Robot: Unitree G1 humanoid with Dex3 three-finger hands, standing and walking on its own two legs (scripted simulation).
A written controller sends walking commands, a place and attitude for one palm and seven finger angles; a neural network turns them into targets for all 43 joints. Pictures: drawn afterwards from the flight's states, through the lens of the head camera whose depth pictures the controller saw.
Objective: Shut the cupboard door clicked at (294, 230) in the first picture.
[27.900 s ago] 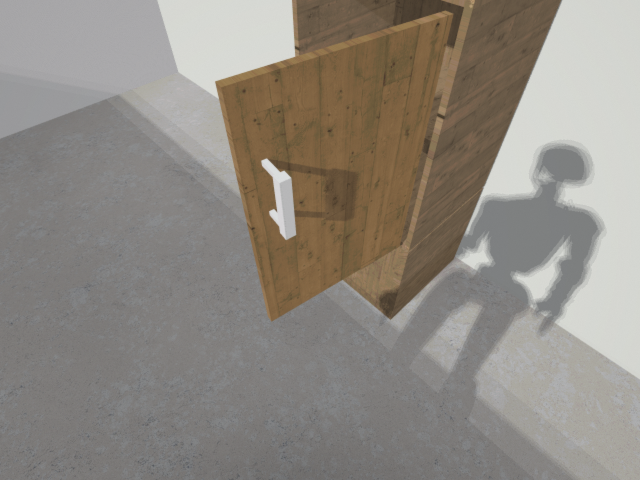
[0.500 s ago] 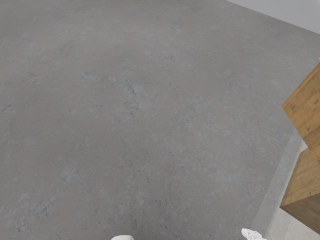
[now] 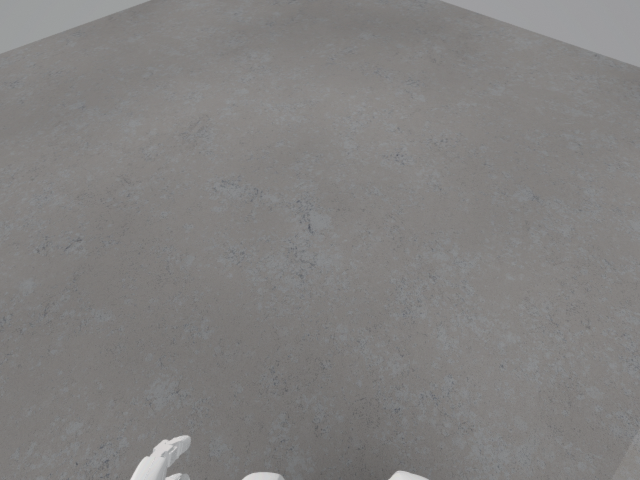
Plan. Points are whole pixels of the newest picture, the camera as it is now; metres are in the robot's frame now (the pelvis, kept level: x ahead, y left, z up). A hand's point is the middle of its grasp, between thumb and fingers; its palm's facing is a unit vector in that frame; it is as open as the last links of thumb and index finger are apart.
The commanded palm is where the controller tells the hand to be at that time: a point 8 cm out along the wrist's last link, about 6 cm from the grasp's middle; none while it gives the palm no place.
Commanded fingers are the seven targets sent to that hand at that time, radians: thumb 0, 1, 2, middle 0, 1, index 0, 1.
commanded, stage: walk to a spot facing it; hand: left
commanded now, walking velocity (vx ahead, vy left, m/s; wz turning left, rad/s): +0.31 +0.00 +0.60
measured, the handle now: out of the picture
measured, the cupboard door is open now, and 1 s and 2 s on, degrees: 47 47 47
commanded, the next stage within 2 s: turn to face it in 0.44 s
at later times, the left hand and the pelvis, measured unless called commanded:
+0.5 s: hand out of the picture +0.12 +0.25 -0.19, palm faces +0.35 -0.91 -0.20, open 7.4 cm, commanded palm none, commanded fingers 0.00 0.90 0.90 -0.20 -0.30 -0.20 -0.30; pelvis +0.20 +0.07 -0.01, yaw +19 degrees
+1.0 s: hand (181, 328) +0.37 +0.27 -0.17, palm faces +0.22 -0.96 -0.19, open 7.3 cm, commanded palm none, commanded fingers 0.00 0.90 0.90 -0.20 -0.30 -0.20 -0.30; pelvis +0.34 +0.09 +0.00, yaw +12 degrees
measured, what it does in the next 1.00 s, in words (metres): walks ahead: left foot, then right foot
